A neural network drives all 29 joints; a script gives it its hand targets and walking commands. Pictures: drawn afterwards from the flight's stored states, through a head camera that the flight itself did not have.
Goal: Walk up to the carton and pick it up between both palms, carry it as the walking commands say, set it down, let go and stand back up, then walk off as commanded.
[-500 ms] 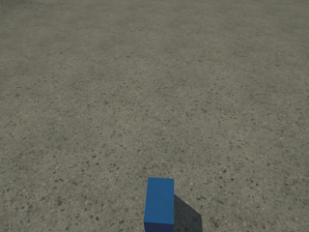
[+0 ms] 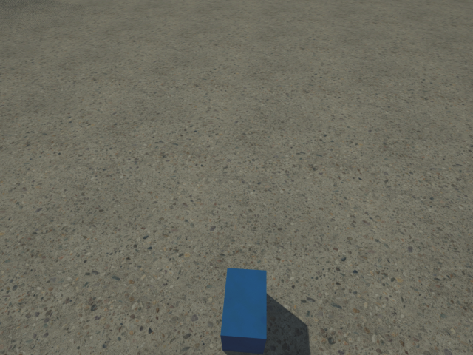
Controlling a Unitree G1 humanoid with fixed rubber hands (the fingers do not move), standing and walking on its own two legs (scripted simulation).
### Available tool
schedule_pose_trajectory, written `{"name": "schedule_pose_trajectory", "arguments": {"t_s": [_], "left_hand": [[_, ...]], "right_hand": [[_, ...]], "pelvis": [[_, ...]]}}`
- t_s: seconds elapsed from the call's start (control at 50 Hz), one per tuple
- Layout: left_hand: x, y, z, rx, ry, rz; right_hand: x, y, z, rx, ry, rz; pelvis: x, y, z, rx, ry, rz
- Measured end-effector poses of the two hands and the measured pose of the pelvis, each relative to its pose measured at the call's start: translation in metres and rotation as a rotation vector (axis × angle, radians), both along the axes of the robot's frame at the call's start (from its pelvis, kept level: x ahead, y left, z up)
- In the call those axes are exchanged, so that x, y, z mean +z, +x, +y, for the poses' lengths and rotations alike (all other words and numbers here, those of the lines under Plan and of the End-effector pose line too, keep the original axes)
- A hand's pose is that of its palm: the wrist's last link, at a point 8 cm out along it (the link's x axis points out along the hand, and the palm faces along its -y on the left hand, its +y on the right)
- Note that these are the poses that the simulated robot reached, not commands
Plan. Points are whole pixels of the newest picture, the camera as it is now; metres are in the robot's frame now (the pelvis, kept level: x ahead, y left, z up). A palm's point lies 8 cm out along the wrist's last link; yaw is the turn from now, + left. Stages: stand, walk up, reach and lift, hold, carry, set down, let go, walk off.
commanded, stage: stand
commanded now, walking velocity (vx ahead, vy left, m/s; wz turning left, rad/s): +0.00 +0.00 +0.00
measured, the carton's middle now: (244, 310) +0.47 +0.01 -0.68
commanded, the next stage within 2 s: walk off in 0.18 s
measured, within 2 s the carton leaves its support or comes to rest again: neither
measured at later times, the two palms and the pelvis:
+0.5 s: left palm out of the picture +0.07 +0.31 -0.11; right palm out of the picture +0.07 -0.30 -0.11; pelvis +0.00 +0.01 +0.00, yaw +0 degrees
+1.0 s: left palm out of the picture +0.06 +0.45 -0.13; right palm out of the picture +0.04 -0.10 -0.14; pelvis +0.00 +0.16 -0.01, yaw -2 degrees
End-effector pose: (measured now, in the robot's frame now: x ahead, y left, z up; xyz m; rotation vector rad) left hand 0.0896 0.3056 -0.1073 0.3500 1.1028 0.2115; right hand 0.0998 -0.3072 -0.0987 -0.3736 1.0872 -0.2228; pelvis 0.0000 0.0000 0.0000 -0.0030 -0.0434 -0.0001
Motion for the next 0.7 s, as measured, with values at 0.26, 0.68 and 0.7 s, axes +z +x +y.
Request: {"name": "schedule_pose_trajectory", "arguments": {"t_s": [0.26,0.68,0.7], "left_hand": [[0.0,-0.003,0.003,0.001,0.004,0.014],[-0.014,-0.067,0.075,0.089,0.061,0.201],[-0.017,-0.071,0.087,0.098,0.065,0.213]], "right_hand": [[0.0,-0.003,-0.001,-0.004,-0.002,0.013],[-0.02,-0.044,0.061,-0.045,0.03,0.231],[-0.021,-0.043,0.071,-0.041,0.032,0.233]], "pelvis": [[0.001,-0.002,0.001,0.001,0.0,-0.001],[-0.006,-0.003,0.064,-0.007,0.024,0.042],[-0.008,-0.003,0.073,-0.005,0.024,0.046]]}}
